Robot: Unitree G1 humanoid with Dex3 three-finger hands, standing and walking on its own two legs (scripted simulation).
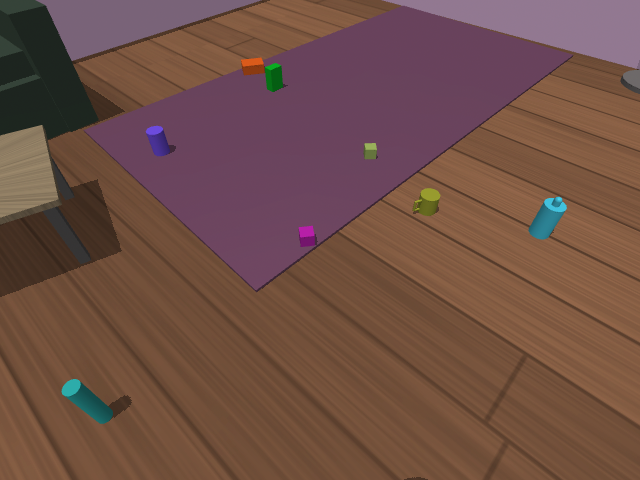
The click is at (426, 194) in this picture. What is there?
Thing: mug
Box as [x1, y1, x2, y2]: [413, 188, 439, 215]
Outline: 426,188 421,191 419,199 414,202 413,210 417,210 424,215 431,215 435,212 439,198 439,193 434,189
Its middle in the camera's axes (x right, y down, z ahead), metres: +0.49 -0.18 +1.79
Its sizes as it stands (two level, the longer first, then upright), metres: 0.122 0.088 0.093
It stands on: the floor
